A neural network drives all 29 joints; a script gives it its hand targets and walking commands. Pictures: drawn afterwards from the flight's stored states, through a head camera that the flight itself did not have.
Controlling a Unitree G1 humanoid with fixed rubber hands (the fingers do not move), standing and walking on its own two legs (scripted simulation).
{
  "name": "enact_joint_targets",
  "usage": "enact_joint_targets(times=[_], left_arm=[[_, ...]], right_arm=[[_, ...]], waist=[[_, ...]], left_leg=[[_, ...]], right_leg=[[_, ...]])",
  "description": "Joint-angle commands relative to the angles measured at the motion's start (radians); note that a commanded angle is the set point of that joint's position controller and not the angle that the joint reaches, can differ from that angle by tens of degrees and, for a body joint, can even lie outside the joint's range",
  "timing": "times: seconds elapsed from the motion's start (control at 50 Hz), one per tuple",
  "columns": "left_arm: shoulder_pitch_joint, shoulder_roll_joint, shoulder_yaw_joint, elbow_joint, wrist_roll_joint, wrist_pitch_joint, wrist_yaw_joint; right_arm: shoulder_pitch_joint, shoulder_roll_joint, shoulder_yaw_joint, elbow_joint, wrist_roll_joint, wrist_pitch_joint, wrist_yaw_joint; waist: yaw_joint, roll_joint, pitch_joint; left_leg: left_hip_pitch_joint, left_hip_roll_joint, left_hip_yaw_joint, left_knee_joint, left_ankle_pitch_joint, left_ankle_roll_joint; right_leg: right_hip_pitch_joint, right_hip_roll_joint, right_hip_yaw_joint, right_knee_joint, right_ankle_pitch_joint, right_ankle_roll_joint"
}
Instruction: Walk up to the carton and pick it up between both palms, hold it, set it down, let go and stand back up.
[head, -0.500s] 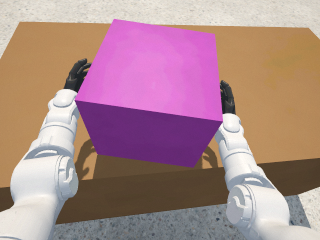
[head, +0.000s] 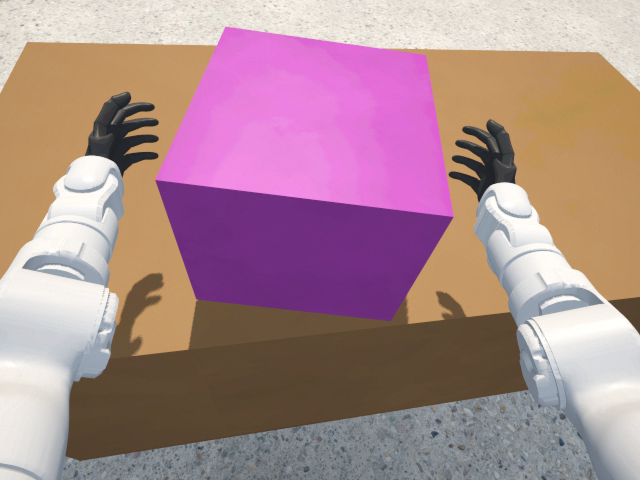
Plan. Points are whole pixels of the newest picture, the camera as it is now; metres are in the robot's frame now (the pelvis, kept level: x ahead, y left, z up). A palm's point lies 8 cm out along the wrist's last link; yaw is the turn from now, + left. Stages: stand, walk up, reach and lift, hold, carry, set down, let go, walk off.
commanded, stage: set down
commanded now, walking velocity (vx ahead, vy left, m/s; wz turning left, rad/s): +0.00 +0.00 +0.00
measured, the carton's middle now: (310, 178) +0.50 -0.02 +0.06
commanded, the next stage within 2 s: none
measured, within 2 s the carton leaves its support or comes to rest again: neither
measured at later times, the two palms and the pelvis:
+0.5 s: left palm (79, 89) +0.48 +0.23 +0.21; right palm (531, 135) +0.42 -0.24 +0.21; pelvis -0.01 +0.00 +0.01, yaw +1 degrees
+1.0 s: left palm (75, 102) +0.46 +0.23 +0.21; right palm (526, 168) +0.39 -0.24 +0.18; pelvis +0.00 -0.01 +0.02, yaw +1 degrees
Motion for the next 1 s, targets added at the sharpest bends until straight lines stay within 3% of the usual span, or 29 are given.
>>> enact_joint_targets(times=[0.0, 0.2, 0.4, 0.54, 0.66, 0.84, 0.98], left_arm=[[-0.547, 0.157, -0.031, -0.196, -0.051, 0.016, -0.008], [-0.616, 0.189, -0.056, -0.16, -0.058, 0.136, -0.001], [-0.659, 0.218, -0.031, -0.199, -0.051, 0.211, 0.0], [-0.663, 0.244, -0.003, -0.265, -0.042, 0.259, -0.014], [-0.619, 0.242, 0.012, -0.246, -0.032, 0.298, -0.037], [-0.463, 0.252, 0.113, -0.358, 0.036, 0.306, -0.067], [-0.382, 0.275, 0.195, -0.508, 0.06, 0.316, -0.061]], right_arm=[[-0.482, -0.191, -0.03, -0.183, 0.004, 0.018, 0.022], [-0.554, -0.227, -0.101, -0.192, -0.048, 0.145, 0.017], [-0.586, -0.229, -0.108, -0.22, -0.04, 0.225, 0.014], [-0.583, -0.24, -0.091, -0.268, -0.013, 0.257, 0.002], [-0.55, -0.227, -0.063, -0.289, -0.002, 0.291, -0.012], [-0.375, -0.188, -0.037, -0.421, -0.004, 0.282, -0.048], [-0.284, -0.173, -0.084, -0.602, -0.047, 0.278, -0.071]], waist=[[-0.019, 0.17, -0.577], [-0.044, 0.155, -0.527], [-0.04, 0.164, -0.499], [-0.039, 0.168, -0.521], [-0.039, 0.139, -0.42], [-0.016, 0.107, -0.363], [-0.001, 0.089, -0.353]], left_leg=[[0.716, -0.006, -0.026, 0.021, 0.366, -0.063], [0.715, -0.003, -0.04, -0.056, 0.205, -0.038], [0.764, -0.01, -0.037, -0.078, 0.264, -0.039], [0.838, -0.017, -0.027, -0.069, 0.39, -0.052], [0.834, -0.021, -0.017, -0.101, 0.371, -0.043], [0.844, -0.033, 0.007, -0.125, 0.423, -0.041], [0.823, -0.038, 0.026, -0.142, 0.363, -0.039]], right_leg=[[-0.095, 0.016, -0.068, -0.058, 0.251, -0.022], [-0.053, 0.008, -0.07, -0.109, 0.147, -0.042], [0.017, 0.012, -0.066, -0.141, 0.207, -0.044], [0.085, 0.018, -0.062, -0.153, 0.339, -0.035], [0.152, 0.014, -0.053, -0.174, 0.359, -0.029], [0.295, 0.018, -0.042, -0.178, 0.444, -0.019], [0.344, 0.018, -0.03, -0.176, 0.414, -0.017]])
